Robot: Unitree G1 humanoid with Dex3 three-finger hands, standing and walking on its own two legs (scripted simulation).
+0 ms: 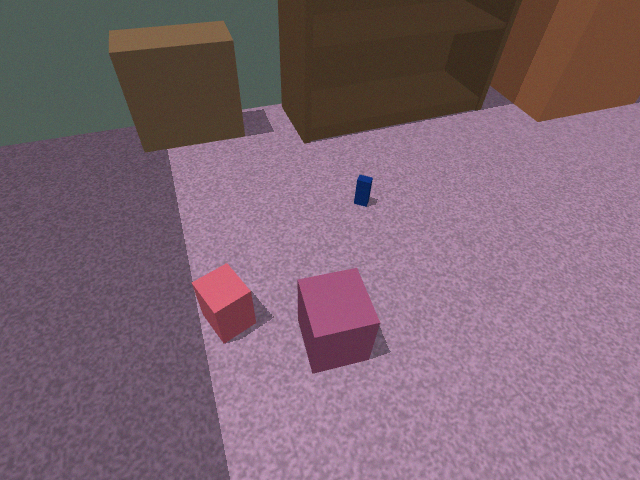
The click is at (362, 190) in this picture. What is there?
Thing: carton on end
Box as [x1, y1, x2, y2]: [354, 175, 372, 206]
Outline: 359,175 356,184 354,203 366,206 372,178
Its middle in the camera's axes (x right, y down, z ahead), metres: +0.21 -0.25 +1.80
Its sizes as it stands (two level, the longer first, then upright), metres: 0.062 0.042 0.143
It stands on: the floor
